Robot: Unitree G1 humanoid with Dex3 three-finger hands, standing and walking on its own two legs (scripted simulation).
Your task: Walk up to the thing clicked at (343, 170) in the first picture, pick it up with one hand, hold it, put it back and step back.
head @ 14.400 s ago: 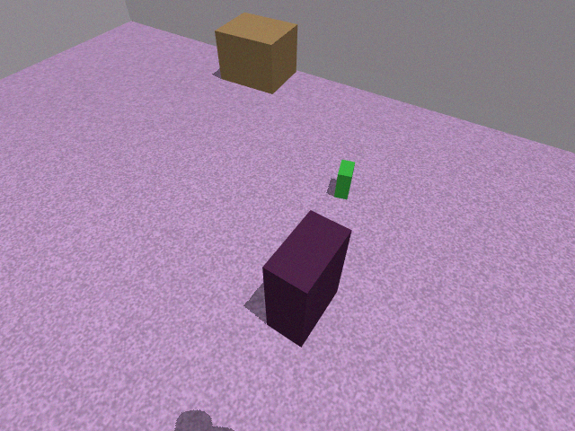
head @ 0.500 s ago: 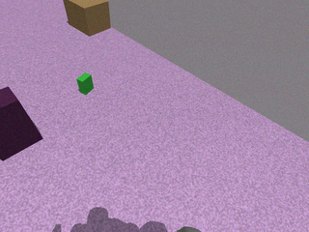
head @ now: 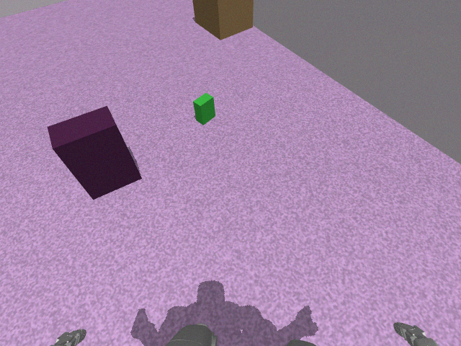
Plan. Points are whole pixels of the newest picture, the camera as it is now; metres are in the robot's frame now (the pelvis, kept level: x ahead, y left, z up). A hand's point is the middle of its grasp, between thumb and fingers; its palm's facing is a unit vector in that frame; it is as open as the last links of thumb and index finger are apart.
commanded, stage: walk up
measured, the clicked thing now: (204, 109) +1.45 +0.25 -0.68
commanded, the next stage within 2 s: stand in 0.80 s
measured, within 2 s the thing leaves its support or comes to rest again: neither
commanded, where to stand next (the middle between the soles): +0.08 -0.02 m, yaw +2 degrees
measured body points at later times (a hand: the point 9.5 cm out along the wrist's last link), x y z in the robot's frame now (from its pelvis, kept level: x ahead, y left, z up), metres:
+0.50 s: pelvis +0.01 +0.00 +0.01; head +0.02 +0.01 +0.45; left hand +0.04 +0.31 -0.13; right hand +0.12 -0.30 -0.11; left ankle +0.03 +0.13 -0.72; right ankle +0.03 -0.14 -0.72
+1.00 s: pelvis +0.02 -0.01 +0.02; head +0.03 +0.00 +0.47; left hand +0.08 +0.31 -0.11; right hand +0.13 -0.30 -0.10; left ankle +0.03 +0.13 -0.72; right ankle +0.03 -0.14 -0.72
